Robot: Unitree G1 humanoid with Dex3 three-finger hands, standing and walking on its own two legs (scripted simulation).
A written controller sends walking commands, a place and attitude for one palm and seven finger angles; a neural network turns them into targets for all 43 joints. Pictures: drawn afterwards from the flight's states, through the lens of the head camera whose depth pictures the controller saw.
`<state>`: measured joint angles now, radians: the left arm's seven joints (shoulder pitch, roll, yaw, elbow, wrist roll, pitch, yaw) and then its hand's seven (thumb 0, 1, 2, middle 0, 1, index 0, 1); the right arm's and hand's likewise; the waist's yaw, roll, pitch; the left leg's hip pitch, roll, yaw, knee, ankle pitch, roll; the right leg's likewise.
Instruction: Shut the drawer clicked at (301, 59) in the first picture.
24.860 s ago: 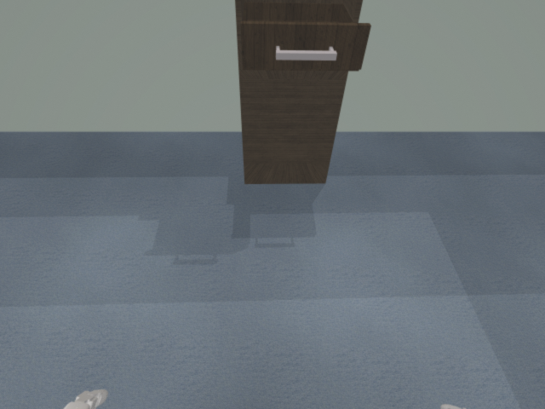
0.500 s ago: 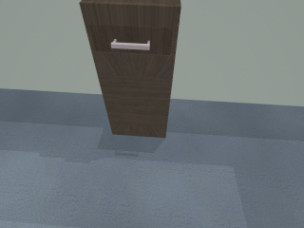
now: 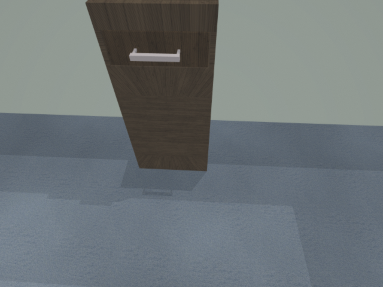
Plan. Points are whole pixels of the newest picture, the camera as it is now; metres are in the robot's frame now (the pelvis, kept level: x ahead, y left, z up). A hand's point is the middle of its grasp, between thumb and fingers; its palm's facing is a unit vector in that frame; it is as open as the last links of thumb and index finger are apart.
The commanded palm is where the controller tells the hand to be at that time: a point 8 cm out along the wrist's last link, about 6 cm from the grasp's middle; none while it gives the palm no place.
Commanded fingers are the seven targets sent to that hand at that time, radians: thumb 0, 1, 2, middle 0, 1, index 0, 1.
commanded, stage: look to check the result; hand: left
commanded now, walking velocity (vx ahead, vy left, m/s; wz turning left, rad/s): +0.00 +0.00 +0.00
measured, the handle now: (155, 54) +0.86 +0.19 +0.04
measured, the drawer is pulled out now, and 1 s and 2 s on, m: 0.00 0.00 0.00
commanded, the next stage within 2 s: stand and wait in 0.36 s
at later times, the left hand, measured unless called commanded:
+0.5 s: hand out of the picture +0.08 +0.21 -0.16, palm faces -0.01 -0.95 -0.31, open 7.4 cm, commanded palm none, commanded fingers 0.00 0.90 0.90 -0.20 -0.30 -0.20 -0.30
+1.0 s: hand out of the picture +0.08 +0.21 -0.16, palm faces -0.02 -0.95 -0.31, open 7.4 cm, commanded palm none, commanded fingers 0.00 0.90 0.90 -0.20 -0.30 -0.20 -0.30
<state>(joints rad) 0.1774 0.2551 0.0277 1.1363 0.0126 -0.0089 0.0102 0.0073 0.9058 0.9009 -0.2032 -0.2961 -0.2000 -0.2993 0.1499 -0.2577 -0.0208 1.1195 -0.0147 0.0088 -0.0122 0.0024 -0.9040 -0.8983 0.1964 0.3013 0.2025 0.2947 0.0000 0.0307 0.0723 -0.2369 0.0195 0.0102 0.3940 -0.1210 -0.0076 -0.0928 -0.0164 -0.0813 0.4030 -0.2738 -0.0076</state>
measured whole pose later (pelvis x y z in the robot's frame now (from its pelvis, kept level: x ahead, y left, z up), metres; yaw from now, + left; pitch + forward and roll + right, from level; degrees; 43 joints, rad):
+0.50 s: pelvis +0.02 -0.02 +0.00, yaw -1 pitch -2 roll +0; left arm 0.14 0.27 0.02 1.13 0.01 -0.01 0.01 0.01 0.91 0.90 -0.20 -0.30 -0.20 -0.30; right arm 0.13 -0.28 -0.01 1.13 -0.01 0.01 -0.01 0.00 -0.90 -0.90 0.20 0.30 0.20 0.29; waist 0.00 0.02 0.07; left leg -0.19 0.04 0.02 0.36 -0.13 -0.03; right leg -0.05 0.01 -0.07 0.35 -0.27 -0.03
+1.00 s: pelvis +0.02 -0.02 +0.00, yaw -2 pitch -2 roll +0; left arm 0.15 0.28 0.02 1.13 0.01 -0.01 0.01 0.01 0.90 0.90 -0.20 -0.30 -0.20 -0.30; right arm 0.14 -0.28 -0.01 1.13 -0.01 0.01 -0.02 0.00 -0.90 -0.90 0.20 0.30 0.20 0.29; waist 0.00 0.02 0.07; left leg -0.17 0.05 0.03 0.35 -0.14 -0.03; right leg -0.02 0.01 -0.06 0.33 -0.27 -0.03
